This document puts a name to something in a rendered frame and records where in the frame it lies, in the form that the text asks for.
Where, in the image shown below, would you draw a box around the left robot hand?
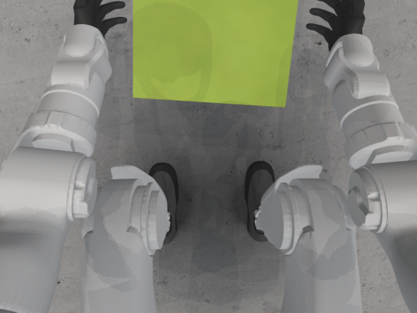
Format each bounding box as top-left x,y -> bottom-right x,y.
74,0 -> 127,40

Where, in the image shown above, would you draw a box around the right robot foot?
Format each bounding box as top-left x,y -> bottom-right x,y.
245,161 -> 275,242

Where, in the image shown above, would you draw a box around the robot left upper arm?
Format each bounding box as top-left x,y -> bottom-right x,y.
0,146 -> 97,313

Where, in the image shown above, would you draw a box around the robot right shin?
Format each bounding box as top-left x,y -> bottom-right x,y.
255,165 -> 356,244

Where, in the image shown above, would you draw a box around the robot right upper arm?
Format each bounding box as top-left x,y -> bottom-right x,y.
347,160 -> 417,313

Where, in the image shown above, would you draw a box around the robot right forearm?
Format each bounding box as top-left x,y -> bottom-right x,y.
323,34 -> 417,169

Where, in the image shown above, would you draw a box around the robot left forearm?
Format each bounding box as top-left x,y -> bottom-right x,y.
0,24 -> 112,176

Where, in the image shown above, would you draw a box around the carton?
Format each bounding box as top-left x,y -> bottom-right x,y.
133,0 -> 298,108

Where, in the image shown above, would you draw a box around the right robot hand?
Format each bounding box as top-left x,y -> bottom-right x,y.
306,0 -> 365,52

